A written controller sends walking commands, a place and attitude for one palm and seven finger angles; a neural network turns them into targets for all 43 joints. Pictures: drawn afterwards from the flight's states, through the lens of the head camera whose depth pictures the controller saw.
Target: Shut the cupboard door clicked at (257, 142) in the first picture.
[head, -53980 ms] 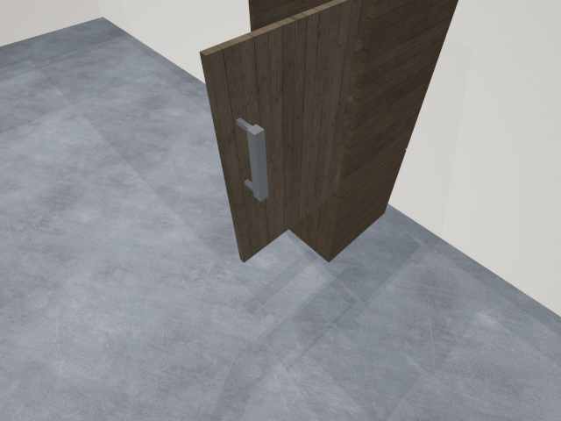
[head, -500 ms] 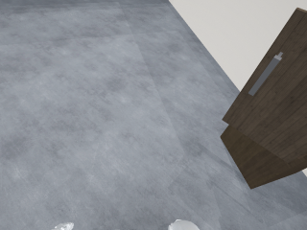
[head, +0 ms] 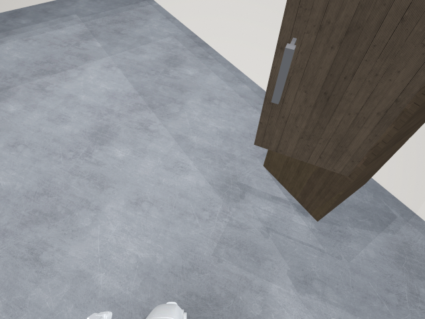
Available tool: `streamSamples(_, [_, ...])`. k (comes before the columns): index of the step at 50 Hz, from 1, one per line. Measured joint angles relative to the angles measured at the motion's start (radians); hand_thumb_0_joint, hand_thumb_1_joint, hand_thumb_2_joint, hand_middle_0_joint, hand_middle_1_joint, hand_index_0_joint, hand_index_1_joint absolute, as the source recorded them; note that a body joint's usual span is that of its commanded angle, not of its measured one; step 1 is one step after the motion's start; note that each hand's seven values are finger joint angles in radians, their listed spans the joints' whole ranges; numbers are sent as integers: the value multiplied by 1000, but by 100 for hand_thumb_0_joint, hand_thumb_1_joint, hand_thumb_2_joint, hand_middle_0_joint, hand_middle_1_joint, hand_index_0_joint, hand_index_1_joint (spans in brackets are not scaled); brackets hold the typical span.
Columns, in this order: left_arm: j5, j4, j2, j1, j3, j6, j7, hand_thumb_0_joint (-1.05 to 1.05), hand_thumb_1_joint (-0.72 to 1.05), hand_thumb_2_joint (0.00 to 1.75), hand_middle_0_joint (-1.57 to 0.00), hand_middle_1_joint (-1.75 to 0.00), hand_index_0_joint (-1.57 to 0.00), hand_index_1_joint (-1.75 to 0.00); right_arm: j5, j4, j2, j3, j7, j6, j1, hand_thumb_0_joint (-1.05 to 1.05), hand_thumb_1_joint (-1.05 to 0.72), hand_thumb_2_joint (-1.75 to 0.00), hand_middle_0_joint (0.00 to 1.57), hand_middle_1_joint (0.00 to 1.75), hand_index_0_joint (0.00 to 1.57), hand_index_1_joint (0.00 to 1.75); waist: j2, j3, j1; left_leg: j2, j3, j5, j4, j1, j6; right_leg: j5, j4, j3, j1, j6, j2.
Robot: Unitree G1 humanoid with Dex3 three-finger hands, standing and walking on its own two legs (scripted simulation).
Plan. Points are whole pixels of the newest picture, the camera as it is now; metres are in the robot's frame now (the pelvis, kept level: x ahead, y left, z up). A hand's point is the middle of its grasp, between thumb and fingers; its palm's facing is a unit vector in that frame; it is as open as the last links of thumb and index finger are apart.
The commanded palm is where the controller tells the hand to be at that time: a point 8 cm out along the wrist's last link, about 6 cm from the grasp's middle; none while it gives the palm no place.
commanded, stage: turn to face it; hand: left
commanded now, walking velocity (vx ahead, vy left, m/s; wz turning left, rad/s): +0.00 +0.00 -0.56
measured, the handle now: (284, 72) +0.73 -0.16 +0.03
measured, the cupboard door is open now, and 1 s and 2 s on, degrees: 31 31 31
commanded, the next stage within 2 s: take the last steps up to it in 0.48 s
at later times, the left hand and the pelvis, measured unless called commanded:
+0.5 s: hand (143, 305) +0.16 +0.16 -0.15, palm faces -0.25 -0.93 -0.27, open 7.4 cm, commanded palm none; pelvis +0.01 -0.01 -0.01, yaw -14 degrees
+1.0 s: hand (159, 288) +0.20 +0.13 -0.16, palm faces -0.36 -0.92 -0.15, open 7.4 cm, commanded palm none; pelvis +0.08 -0.03 +0.01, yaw -22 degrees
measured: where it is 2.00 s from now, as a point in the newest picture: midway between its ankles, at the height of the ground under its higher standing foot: (250, 312)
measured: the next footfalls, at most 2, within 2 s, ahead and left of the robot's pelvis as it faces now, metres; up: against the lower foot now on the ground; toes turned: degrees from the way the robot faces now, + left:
left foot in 0.06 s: +0.07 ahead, +0.13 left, +0.00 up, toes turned +1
right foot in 0.44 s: -0.01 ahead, -0.12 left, +0.00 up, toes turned -17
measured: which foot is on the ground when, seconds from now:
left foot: up 0.00-0.04, down 0.06-0.44, up 0.46-0.78, down 0.80-1.00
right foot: down 0.00-0.06, up 0.08-0.42, down 0.44-0.80, up 0.82-1.00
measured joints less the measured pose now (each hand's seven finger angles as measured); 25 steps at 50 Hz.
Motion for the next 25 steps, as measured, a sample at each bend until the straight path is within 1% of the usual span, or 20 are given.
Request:
streamSamples(2, [-2,3,8,5,4,5,-1,1,90,90,-21,-30,-21,-30,3,-11,8,5,-1,-10,-5,1,-91,-89,20,30,20,30,-15,-6,5,-14,1,57,-131,51,6,-12,24,22,-14,11,6])
streamSamples(3, [-4,2,10,10,7,10,-1,1,90,90,-21,-30,-21,-30,2,-18,8,9,-1,-19,-1,1,-91,-89,20,30,20,30,-14,-14,6,-12,-1,101,-223,87,14,-24,46,30,-27,18,16])
streamSamples(4, [-9,3,16,9,11,15,-1,1,90,90,-21,-30,-21,-30,-3,-21,12,12,-3,-29,0,0,-91,-89,20,30,20,30,-21,-18,6,-13,5,130,-243,91,51,-46,89,38,-49,15,19])
streamSamples(5, [-11,3,23,6,15,20,-2,1,90,90,-21,-30,-21,-30,-8,-23,19,18,-4,-34,-1,0,-91,-89,20,30,20,30,-33,-15,10,-11,19,130,-227,87,79,-118,170,34,-79,13,20])
streamSamples(6, [-9,6,30,3,19,24,-4,1,90,90,-21,-30,-21,-30,-13,-25,25,25,-5,-38,0,0,-91,-89,20,30,20,30,-39,-11,13,-3,34,123,-219,90,95,-178,276,23,-114,16,23])
streamSamples(7, [-6,9,36,0,22,26,-7,1,90,90,-21,-30,-21,-30,-17,-27,30,31,-7,-41,4,0,-91,-89,20,30,20,30,-41,-9,12,6,44,119,-224,98,102,-209,381,5,-147,20,24])
streamSamples(9, [-5,11,44,-8,29,30,-15,1,90,90,-21,-30,-20,-30,-22,-29,39,37,-10,-42,16,0,-91,-89,20,30,21,30,-38,-5,11,21,59,128,-257,124,104,-209,532,-34,-192,31,14])
streamSamples(11, [-5,8,47,-14,34,33,-21,1,91,90,-20,-30,-20,-30,-25,-24,44,39,-11,-40,27,0,-91,-89,20,30,21,30,-31,-1,11,36,76,146,-297,149,99,-188,580,-63,-207,42,-3])
streamSamples(14, [-5,2,43,-24,35,36,-25,1,91,90,-20,-30,-20,-30,-25,-7,44,36,-12,-38,41,0,-91,-89,20,30,21,30,-14,1,7,56,100,162,-335,174,94,-175,513,-92,-186,47,-26])
streamSamples(18, [-4,3,30,-39,27,32,-25,1,91,90,-20,-30,-20,-30,-25,21,34,22,-6,-33,60,0,-91,-89,20,30,21,30,13,0,-9,81,132,154,-329,181,78,-162,332,-117,-118,37,-37])
streamSamples(19, [-5,3,25,-43,23,29,-24,1,91,90,-20,-30,-20,-30,-24,28,29,19,-5,-30,65,0,-91,-89,20,30,21,30,20,-1,-14,87,138,147,-318,178,73,-144,275,-123,-92,31,-35])
streamSamples(21, [-5,-1,19,-43,15,18,-23,1,91,90,-20,-30,-20,-30,-19,43,20,11,-1,-24,82,0,-91,-89,20,30,21,30,30,-7,-19,97,150,123,-275,166,58,-40,114,-133,-22,17,-31])
streamSamples(22, [-2,-8,23,-36,10,7,-22,1,91,90,-20,-30,-20,-30,-14,47,18,7,1,-19,95,0,-91,-89,20,30,21,30,17,-21,-19,91,162,104,-238,150,51,-7,32,-122,14,-9,-41])
streamSamples(23, [0,-1,12,-38,7,-5,-16,1,91,90,-20,-30,-20,-30,-11,57,7,2,2,-10,95,0,-91,-89,20,30,21,30,33,-23,-18,92,140,30,-170,121,42,-45,36,-120,10,-25,-33])
streamSamples(24, [-1,6,-3,-40,0,-12,-10,1,91,90,-20,-30,-20,-30,-9,67,-7,-4,0,3,89,0,-91,-89,20,30,21,30,56,-18,-22,82,94,-38,-84,87,39,-64,53,-122,5,-28,-23])
streamSamples(25, [-1,11,-15,-36,-6,-18,-5,1,91,90,-20,-30,-20,-30,-9,78,-15,-7,-5,13,83,0,-91,-89,20,30,21,30,69,-17,-24,63,54,-80,6,53,36,-68,56,-120,6,-27,-17])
